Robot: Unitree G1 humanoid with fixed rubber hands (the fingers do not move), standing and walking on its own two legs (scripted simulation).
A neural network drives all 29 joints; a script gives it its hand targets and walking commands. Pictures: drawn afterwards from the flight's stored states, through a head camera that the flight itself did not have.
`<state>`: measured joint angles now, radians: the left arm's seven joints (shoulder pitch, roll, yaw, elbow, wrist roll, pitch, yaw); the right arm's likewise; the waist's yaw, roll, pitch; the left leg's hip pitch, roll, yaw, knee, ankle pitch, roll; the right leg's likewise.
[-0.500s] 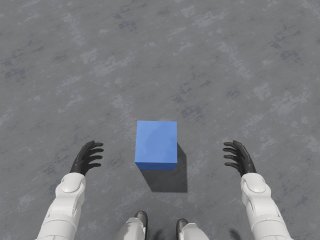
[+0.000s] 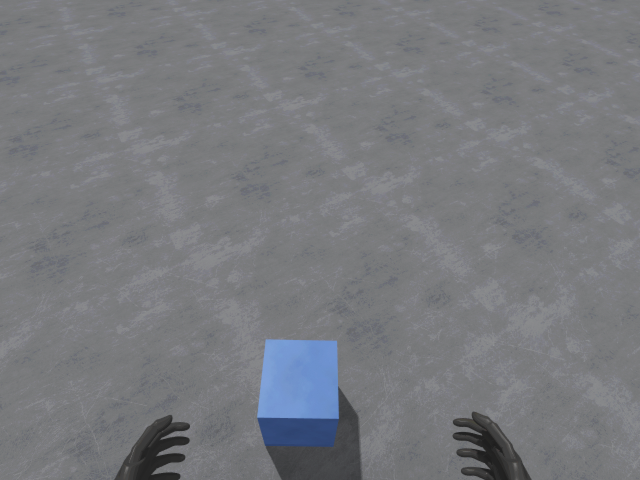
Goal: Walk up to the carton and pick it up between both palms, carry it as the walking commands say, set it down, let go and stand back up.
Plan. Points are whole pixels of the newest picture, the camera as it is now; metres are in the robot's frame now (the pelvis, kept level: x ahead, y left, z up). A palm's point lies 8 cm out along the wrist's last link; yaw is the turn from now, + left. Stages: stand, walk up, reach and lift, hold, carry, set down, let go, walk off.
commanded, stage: let go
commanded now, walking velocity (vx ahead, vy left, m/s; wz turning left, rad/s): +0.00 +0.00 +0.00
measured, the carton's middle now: (300, 394) +0.48 +0.04 -0.65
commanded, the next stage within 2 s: stand in 0.20 s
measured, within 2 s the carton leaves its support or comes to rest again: neither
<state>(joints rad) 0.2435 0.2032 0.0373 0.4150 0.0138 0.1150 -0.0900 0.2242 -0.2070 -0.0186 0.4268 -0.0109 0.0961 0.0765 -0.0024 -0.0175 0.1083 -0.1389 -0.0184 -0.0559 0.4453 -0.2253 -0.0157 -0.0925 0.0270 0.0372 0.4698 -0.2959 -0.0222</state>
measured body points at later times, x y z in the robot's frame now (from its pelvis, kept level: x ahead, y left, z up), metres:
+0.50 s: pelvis +0.03 +0.02 -0.01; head -0.01 +0.04 +0.44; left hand +0.17 +0.32 -0.09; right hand +0.17 -0.27 -0.07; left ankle +0.02 +0.13 -0.74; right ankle -0.02 -0.11 -0.74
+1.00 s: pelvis +0.01 +0.02 +0.00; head -0.03 +0.02 +0.44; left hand +0.14 +0.31 -0.09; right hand +0.14 -0.28 -0.09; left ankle +0.02 +0.13 -0.74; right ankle -0.02 -0.11 -0.74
